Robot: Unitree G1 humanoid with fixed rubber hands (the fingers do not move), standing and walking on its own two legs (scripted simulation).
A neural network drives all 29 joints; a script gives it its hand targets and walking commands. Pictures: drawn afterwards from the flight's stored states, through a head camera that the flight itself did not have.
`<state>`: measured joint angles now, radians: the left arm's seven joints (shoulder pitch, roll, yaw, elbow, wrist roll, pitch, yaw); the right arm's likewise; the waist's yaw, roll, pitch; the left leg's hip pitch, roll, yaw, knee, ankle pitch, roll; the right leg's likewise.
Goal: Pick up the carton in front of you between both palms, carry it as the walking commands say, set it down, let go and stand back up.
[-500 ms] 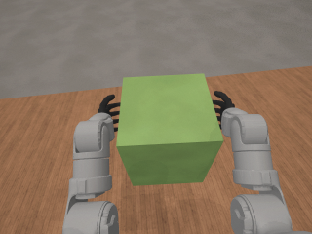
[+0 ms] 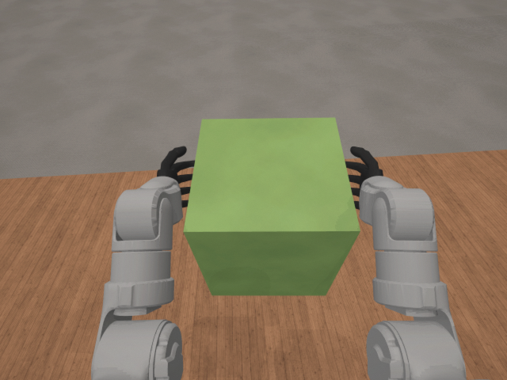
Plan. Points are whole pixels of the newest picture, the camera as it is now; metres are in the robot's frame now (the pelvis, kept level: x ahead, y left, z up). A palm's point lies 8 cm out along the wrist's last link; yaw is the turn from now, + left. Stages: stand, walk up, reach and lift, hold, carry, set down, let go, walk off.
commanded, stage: carry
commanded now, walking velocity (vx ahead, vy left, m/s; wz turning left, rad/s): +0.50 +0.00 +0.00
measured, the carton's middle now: (268, 214) +0.37 +0.02 +0.06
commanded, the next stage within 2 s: none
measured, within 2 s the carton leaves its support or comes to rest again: neither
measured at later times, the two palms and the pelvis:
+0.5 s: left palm (217, 99) +0.65 +0.14 +0.11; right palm (352, 102) +0.65 -0.16 +0.11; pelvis +0.30 +0.00 -0.02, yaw +3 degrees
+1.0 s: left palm (216, 56) +0.93 +0.18 +0.08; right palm (318, 55) +0.95 -0.12 +0.08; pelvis +0.59 +0.01 -0.05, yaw +1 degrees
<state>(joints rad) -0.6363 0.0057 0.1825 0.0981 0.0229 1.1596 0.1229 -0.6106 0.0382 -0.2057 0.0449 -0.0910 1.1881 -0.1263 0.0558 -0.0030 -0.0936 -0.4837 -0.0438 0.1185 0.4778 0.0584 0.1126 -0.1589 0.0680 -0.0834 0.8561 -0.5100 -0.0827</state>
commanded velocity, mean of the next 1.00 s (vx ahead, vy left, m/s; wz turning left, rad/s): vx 0.50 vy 0.00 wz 0.00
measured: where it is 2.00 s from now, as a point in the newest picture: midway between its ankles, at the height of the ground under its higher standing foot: (261, 199)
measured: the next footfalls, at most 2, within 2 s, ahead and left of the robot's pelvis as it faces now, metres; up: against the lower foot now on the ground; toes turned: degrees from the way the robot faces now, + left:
right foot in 0.50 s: +0.46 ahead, -0.06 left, -0.03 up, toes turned -1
left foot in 1.04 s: +0.78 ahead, +0.07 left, -0.07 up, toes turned +3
